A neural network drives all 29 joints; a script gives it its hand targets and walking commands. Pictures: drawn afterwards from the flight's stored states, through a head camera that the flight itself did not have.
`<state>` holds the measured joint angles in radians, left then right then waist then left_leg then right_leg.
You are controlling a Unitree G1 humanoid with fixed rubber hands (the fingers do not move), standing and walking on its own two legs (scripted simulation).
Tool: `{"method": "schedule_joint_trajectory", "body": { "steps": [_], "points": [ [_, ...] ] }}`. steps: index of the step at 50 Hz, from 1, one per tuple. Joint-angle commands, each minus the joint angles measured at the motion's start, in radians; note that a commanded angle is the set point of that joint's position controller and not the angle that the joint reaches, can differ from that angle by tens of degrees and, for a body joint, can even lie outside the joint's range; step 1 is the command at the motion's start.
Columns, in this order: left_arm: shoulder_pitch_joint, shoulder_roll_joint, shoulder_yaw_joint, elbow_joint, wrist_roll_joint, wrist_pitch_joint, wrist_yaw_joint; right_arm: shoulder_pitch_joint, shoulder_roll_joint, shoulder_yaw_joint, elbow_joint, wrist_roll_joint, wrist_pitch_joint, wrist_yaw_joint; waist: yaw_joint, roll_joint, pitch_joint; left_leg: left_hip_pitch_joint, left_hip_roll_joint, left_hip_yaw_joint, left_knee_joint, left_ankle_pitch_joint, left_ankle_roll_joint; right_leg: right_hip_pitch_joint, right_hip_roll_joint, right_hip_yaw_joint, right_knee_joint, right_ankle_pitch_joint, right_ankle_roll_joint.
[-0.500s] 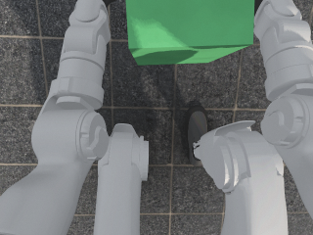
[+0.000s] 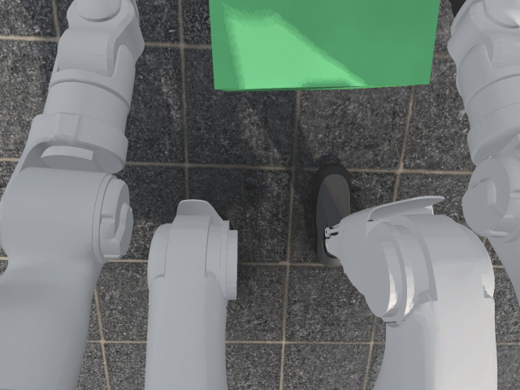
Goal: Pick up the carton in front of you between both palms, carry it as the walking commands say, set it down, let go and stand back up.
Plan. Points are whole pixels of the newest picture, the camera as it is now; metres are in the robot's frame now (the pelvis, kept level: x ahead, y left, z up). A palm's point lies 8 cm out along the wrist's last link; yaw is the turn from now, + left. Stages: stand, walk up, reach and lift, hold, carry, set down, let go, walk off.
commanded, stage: set down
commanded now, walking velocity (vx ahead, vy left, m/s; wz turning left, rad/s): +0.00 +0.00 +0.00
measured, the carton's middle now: (303, 5) +0.53 -0.07 -0.25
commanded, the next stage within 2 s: let go in 1.06 s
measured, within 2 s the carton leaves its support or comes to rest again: neither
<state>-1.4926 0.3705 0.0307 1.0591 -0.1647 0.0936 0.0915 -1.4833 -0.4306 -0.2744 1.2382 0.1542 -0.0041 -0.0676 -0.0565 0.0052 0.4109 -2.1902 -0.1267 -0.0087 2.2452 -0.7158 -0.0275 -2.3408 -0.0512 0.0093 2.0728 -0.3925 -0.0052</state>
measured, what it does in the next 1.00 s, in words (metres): rises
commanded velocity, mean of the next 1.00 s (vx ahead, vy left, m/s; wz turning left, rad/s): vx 0.00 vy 0.00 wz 0.00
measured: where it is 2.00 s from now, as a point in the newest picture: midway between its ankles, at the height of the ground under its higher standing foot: (271, 256)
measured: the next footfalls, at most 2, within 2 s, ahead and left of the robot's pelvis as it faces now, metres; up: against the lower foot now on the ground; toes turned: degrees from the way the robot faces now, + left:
none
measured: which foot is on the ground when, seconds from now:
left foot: down 0.00-1.00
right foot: down 0.00-1.00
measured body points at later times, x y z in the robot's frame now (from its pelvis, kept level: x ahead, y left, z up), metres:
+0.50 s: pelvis +0.01 +0.00 +0.08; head +0.35 -0.03 +0.38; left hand +0.59 +0.13 -0.03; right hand +0.54 -0.26 -0.04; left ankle +0.08 +0.11 -0.34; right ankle +0.16 -0.13 -0.34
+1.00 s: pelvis +0.03 -0.01 +0.22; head +0.35 -0.04 +0.54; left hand +0.59 +0.13 +0.12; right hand +0.54 -0.27 +0.11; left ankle +0.08 +0.11 -0.34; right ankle +0.15 -0.13 -0.34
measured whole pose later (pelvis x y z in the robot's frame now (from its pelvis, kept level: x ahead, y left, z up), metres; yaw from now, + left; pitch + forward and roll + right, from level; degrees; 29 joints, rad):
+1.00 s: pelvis +0.03 -0.01 +0.22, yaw -1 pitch +47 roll +3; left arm -1.18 0.31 0.24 0.90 -0.03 0.17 0.01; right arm -1.10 -0.26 -0.33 0.82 0.02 0.17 -0.05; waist -0.06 0.02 -0.07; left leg -1.70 -0.07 -0.02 1.40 -0.52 -0.02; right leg -1.83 -0.01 0.02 1.29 -0.28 -0.01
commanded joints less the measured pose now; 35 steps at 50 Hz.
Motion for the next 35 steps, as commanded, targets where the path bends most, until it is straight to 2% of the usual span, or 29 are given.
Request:
{"method": "schedule_joint_trajectory", "body": {
  "steps": [1, 5, 8, 10, 15, 21, 30, 35],
  "points": [
    [-0.276, 0.065, -0.032, -0.141, -0.048, -0.015, 0.007, -0.198, -0.144, 0.023, -0.149, 0.044, -0.015, -0.006, -0.071, 0.079, -1.324, 0.260, 0.071, 0.012, -0.271, 0.371, -0.034, 0.963, 0.034, -0.009, 0.010, 0.424, -0.001],
    [-0.242, 0.116, 0.006, -0.230, -0.026, 0.003, 0.029, -0.179, -0.158, 0.044, -0.281, 0.053, 0.017, -0.021, -0.039, 0.046, -1.557, 0.320, 0.052, 0.046, -0.296, 0.346, -0.027, 1.158, 0.043, -0.018, -0.017, 0.457, 0.003],
    [-0.225, 0.117, 0.034, -0.299, -0.009, 0.036, 0.048, -0.167, -0.149, 0.053, -0.371, 0.049, 0.062, -0.037, -0.028, 0.025, -1.639, 0.367, 0.039, 0.062, -0.347, 0.300, -0.014, 1.214, 0.056, -0.035, -0.062, 0.401, 0.000],
    [-0.208, 0.102, 0.051, -0.301, -0.004, 0.063, 0.051, -0.149, -0.126, 0.047, -0.393, 0.033, 0.095, -0.042, -0.035, 0.011, -1.583, 0.353, 0.034, 0.063, -0.386, 0.249, -0.003, 1.183, 0.061, -0.047, -0.104, 0.336, -0.002],
    [-0.132, 0.052, 0.112, -0.189, 0.038, 0.083, 0.026, -0.077, -0.042, 0.001, -0.346, -0.037, 0.126, -0.026, -0.035, -0.005, -1.342, 0.242, 0.038, 0.047, -0.470, 0.168, 0.004, 1.026, 0.064, -0.049, -0.201, 0.220, 0.001],
    [-0.075, 0.040, 0.164, -0.145, 0.096, 0.054, 0.004, -0.021, -0.001, -0.046, -0.344, -0.099, 0.115, -0.008, -0.026, 0.016, -1.336, 0.261, 0.036, 0.053, -0.560, 0.217, -0.010, 1.015, 0.072, -0.045, -0.293, 0.255, 0.014],
    [-0.068, 0.062, 0.153, -0.310, 0.086, 0.075, -0.004, 0.022, -0.030, -0.045, -0.513, -0.094, 0.150, -0.002, -0.034, 0.025, -1.604, 0.467, 0.020, 0.069, -0.707, 0.332, -0.018, 1.251, 0.092, -0.055, -0.445, 0.401, 0.015],
    [-0.017, 0.069, 0.164, -0.333, 0.086, 0.095, -0.021, 0.066, -0.014, -0.029, -0.558, -0.082, 0.179, 0.005, -0.022, 0.007, -1.624, 0.501, 0.013, 0.077, -0.797, 0.361, -0.014, 1.367, 0.095, -0.046, -0.535, 0.454, 0.018]
  ]
}}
